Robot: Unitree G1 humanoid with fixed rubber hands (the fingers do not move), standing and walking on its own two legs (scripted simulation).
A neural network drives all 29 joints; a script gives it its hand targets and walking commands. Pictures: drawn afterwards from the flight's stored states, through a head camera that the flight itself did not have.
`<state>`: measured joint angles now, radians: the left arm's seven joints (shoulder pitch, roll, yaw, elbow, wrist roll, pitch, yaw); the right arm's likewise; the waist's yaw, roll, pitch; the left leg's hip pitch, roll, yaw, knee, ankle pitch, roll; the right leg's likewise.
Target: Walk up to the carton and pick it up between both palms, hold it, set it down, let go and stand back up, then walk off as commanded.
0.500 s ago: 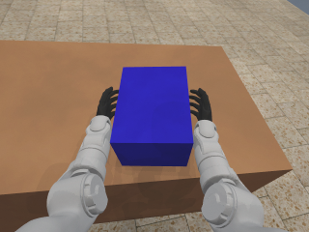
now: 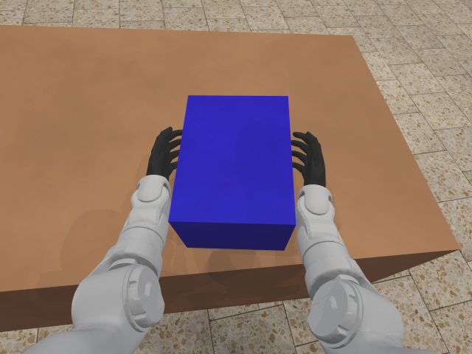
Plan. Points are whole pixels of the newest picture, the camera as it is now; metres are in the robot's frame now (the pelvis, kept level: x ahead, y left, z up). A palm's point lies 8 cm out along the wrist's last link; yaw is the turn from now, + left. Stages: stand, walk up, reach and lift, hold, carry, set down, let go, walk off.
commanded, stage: set down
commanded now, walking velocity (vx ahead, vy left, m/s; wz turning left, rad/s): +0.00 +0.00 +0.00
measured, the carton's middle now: (236, 173) +0.42 +0.02 +0.01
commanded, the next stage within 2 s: none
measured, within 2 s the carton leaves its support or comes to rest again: rests again in 1.56 s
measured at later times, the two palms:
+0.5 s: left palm (166, 185) +0.42 +0.16 -0.07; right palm (300, 199) +0.41 -0.11 -0.05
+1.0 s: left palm (164, 181) +0.42 +0.16 -0.06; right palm (297, 209) +0.39 -0.11 -0.06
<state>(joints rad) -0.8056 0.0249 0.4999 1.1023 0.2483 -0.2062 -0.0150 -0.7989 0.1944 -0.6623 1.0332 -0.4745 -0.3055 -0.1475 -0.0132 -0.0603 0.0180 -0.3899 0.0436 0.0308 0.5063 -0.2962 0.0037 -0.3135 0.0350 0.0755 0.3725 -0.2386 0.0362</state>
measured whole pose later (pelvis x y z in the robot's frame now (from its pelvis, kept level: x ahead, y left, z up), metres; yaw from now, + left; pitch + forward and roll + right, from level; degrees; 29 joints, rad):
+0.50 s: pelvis +0.01 +0.00 -0.01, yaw +0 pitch +26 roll -2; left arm -0.80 0.03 0.49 1.18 0.25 -0.49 0.01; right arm -0.76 0.18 -0.67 1.11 -0.48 -0.59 -0.15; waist -0.01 -0.03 -0.05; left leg -0.69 0.04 0.03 0.51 -0.25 0.00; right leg -0.61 0.03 0.06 0.38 -0.20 0.03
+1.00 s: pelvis -0.01 +0.01 -0.01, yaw +0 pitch +28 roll -3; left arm -0.93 0.07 0.46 1.35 0.25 -0.48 0.06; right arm -0.78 0.13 -0.65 1.24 -0.43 -0.58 -0.19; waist -0.01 -0.03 -0.11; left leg -0.76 0.04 0.03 0.51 -0.24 0.02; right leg -0.71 0.03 0.06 0.43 -0.17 0.03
